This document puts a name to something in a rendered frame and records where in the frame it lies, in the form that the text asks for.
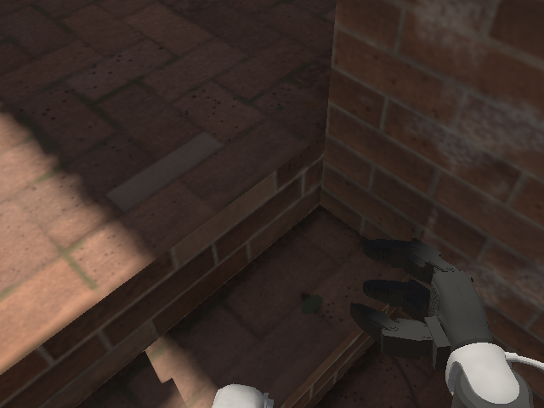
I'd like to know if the robot right forearm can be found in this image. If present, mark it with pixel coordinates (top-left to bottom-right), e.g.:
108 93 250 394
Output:
445 343 534 408

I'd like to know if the robot right hand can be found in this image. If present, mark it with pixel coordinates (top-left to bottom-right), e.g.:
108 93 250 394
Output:
350 238 496 370

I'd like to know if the robot left thigh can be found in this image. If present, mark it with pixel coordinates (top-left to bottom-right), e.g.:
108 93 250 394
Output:
212 384 274 408

